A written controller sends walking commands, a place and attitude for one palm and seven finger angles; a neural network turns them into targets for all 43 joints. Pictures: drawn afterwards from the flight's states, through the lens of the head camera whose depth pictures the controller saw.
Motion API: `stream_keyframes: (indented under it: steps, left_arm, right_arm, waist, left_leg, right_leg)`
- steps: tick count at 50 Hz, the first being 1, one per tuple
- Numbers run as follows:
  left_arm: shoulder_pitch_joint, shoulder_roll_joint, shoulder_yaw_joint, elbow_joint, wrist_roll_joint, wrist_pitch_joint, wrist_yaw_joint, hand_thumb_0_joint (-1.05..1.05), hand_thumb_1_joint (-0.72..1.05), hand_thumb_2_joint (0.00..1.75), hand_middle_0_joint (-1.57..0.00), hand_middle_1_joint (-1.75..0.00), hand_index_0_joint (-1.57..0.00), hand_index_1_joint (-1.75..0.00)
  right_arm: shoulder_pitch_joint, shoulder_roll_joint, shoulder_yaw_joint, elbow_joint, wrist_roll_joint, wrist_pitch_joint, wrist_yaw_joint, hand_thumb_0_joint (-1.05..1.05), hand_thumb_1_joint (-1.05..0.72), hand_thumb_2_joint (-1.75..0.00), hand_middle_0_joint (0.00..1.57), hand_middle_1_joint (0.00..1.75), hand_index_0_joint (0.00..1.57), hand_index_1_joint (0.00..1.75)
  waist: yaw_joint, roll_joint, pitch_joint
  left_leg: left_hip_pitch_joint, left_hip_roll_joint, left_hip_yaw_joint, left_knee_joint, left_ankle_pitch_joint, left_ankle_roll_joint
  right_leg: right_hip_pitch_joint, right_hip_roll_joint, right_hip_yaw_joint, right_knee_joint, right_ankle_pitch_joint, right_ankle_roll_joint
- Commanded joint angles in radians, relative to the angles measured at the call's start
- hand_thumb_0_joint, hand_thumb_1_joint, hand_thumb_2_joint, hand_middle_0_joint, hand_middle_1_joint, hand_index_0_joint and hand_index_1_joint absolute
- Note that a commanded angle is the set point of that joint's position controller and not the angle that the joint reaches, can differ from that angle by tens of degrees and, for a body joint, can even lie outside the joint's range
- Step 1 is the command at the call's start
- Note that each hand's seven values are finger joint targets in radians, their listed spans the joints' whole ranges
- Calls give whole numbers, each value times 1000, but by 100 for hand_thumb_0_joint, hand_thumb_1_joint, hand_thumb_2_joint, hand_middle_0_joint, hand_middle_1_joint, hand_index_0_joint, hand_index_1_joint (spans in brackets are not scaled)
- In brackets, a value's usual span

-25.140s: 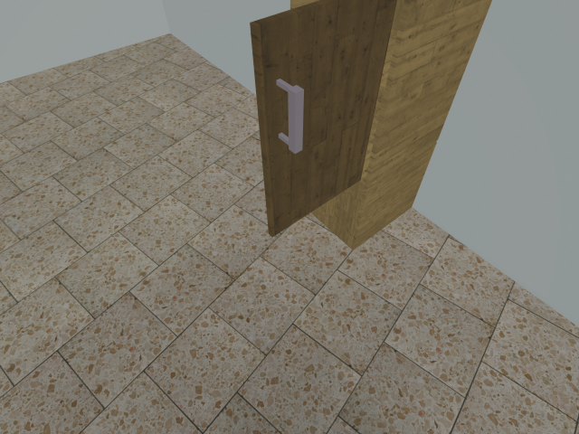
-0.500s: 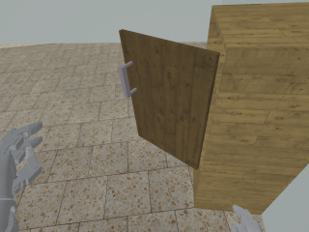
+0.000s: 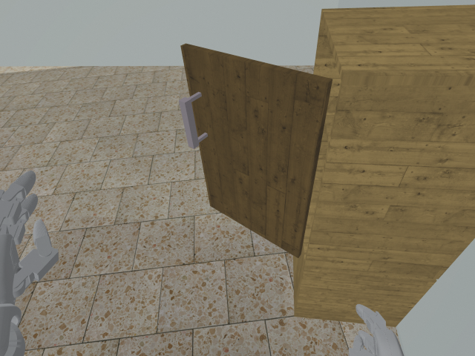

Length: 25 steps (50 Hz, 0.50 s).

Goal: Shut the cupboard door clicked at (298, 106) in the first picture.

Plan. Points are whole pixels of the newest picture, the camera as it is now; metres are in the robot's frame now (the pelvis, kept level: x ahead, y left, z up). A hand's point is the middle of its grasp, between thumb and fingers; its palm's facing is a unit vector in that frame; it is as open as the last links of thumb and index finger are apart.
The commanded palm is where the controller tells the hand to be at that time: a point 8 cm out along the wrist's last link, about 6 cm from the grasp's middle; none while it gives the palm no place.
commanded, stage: step back with the hand held close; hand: left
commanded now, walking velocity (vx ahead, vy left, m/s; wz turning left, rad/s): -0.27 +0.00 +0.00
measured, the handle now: (195, 120) +0.67 +0.20 +0.06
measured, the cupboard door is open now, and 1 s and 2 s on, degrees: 59 59 59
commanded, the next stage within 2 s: stop stepping back and stand still in 1.38 s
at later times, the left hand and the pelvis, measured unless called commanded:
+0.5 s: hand (16, 265) +0.17 +0.29 +0.17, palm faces +0.45 -0.75 -0.49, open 7.4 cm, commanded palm +0.11 +0.33 +0.17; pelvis -0.03 +0.03 -0.01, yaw +0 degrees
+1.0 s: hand out of the picture +0.11 +0.28 +0.17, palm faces +0.52 -0.72 -0.47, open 7.4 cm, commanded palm +0.04 +0.31 +0.17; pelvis -0.09 +0.01 -0.03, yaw +1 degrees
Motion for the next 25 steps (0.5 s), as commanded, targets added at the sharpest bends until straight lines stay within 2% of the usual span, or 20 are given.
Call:
stream_keyframes:
  steps: [1, 2, 3, 4, 7, 9, 12, 13, 14, 15, 17, 18, 19, 22, 23, 24, 25]
  left_arm:
    - [-171, 286, 212, -226, 5, -99, 29, 0, 90, 90, -20, -30, -20, -30]
    - [-57, 217, 161, -147, 6, -101, 26, 0, 90, 90, -20, -30, -20, -30]
    - [-52, 223, 159, -171, 12, -105, 26, 0, 90, 90, -20, -30, -20, -30]
    - [-27, 204, 139, -169, 15, -110, 27, 0, 90, 90, -20, -30, -20, -30]
    - [26, 221, 152, -229, 12, -123, 44, 0, 90, 90, -20, -30, -20, -30]
    - [67, 240, 175, -274, 8, -127, 53, 0, 90, 90, -20, -30, -20, -30]
    - [90, 277, 219, -341, 5, -131, 67, 0, 90, 90, -20, -30, -20, -30]
    - [85, 299, 237, -369, 7, -128, 66, 0, 90, 90, -20, -30, -20, -30]
    - [96, 292, 238, -370, 7, -127, 66, 0, 90, 90, -20, -30, -20, -30]
    - [89, 287, 233, -377, 7, -125, 64, 0, 90, 90, -20, -30, -20, -30]
    - [87, 278, 232, -372, 6, -123, 60, 0, 90, 90, -20, -30, -20, -30]
    - [89, 283, 240, -362, 8, -121, 57, 0, 90, 90, -20, -30, -20, -30]
    - [91, 258, 222, -350, 8, -121, 54, 0, 90, 90, -20, -30, -20, -30]
    - [76, 238, 219, -309, 19, -127, 52, 0, 90, 90, -20, -30, -20, -30]
    - [71, 250, 232, -290, 24, -127, 51, 0, 90, 90, -20, -30, -20, -30]
    - [58, 222, 207, -271, 27, -126, 50, 0, 90, 90, -20, -30, -20, -30]
    - [46, 221, 205, -261, 33, -128, 49, 0, 90, 90, -20, -30, -20, -30]
  right_arm:
    - [-115, -136, -56, -201, 17, -26, 2, 0, -90, -90, 20, 30, 20, 30]
    - [-96, -122, -59, -182, 13, -13, 4, 0, -90, -90, 20, 30, 20, 30]
    - [-107, -121, -62, -183, 10, -7, 8, 0, -90, -90, 20, 30, 20, 30]
    - [-99, -115, -58, -184, 9, -1, 12, 0, -90, -90, 20, 30, 20, 30]
    - [-88, -119, -69, -194, 16, 15, 15, 0, -90, -90, 20, 30, 20, 30]
    - [-89, -121, -70, -206, 19, 26, 9, 0, -90, -90, 20, 30, 20, 30]
    - [-100, -139, -77, -232, 15, 44, -5, 0, -90, -90, 20, 30, 20, 30]
    - [-114, -146, -80, -238, 15, 48, -11, 0, -90, -90, 20, 30, 20, 30]
    - [-106, -137, -78, -246, 12, 54, -15, 0, -90, -90, 20, 30, 20, 30]
    - [-98, -139, -81, -253, 11, 59, -16, 0, -90, -90, 20, 30, 20, 30]
    - [-84, -141, -86, -257, 8, 61, -14, 0, -90, -90, 20, 30, 20, 30]
    - [-92, -145, -88, -255, 5, 57, -15, 0, -90, -90, 20, 30, 20, 30]
    - [-82, -140, -86, -255, 4, 54, -14, 0, -90, -90, 20, 30, 20, 30]
    - [-73, -150, -89, -251, -2, 48, -10, 0, -90, -90, 20, 30, 20, 30]
    - [-87, -155, -90, -250, -2, 47, -11, 0, -90, -90, 20, 30, 20, 30]
    - [-81, -148, -83, -251, 2, 48, -11, 0, -90, -90, 20, 30, 20, 30]
    - [-76, -151, -84, -252, 5, 48, -10, 0, -90, -90, 20, 30, 20, 30]
  waist:
    - [-33, -56, 10]
    - [-39, -118, -16]
    - [-36, -132, -23]
    - [-44, -154, -57]
    - [-49, -132, -155]
    - [-53, -93, -198]
    - [-50, -32, -227]
    - [-43, 17, -239]
    - [-41, 23, -243]
    - [-41, 22, -243]
    - [-43, 24, -231]
    - [-39, 42, -213]
    - [-43, 34, -193]
    - [-46, 53, -122]
    - [-43, 50, -96]
    - [-51, 17, -59]
    - [-55, -12, -49]
  left_leg:
    - [-248, 46, -50, -29, 64, 17]
    - [-225, 38, -55, 28, 46, 20]
    - [-214, 33, -55, 62, 54, 20]
    - [-228, 31, -54, 93, 45, 15]
    - [-246, 35, -63, 125, 51, 5]
    - [-239, 50, -73, 92, 126, -1]
    - [-260, 98, -115, 38, 374, -15]
    - [-257, 115, -128, 28, 458, -23]
    - [-282, 131, -138, 29, 541, -28]
    - [-289, 141, -138, 36, 601, -34]
    - [-295, 168, -144, 24, 639, -35]
    - [-305, 178, -152, 5, 621, -27]
    - [-333, 194, -158, -10, 574, -19]
    - [-503, 225, -179, -67, 298, 29]
    - [-558, 223, -175, -78, 182, 48]
    - [-629, 215, -176, -72, 78, 58]
    - [-678, 197, -166, -60, -30, 62]
  right_leg:
    - [-7, -95, 178, -120, -5, -3]
    - [-47, -144, 206, -144, -37, -19]
    - [-66, -169, 229, -156, -18, -30]
    - [-61, -200, 234, -144, -18, -43]
    - [-29, -243, 232, -82, 84, -74]
    - [-12, -229, 197, -12, 171, -64]
    - [13, -139, 119, 135, 320, -19]
    - [15, -111, 101, 175, 347, -4]
    - [37, -96, 86, 211, 371, 6]
    - [36, -86, 87, 235, 365, 9]
    - [11, -68, 83, 269, 260, 15]
    - [-6, -56, 80, 278, 208, 21]
    - [-9, -51, 79, 295, 145, 24]
    - [35, -32, 88, 338, 55, 30]
    - [52, -35, 98, 328, 74, 33]
    - [72, -44, 110, 317, 111, 33]
    - [93, -51, 132, 302, 150, 29]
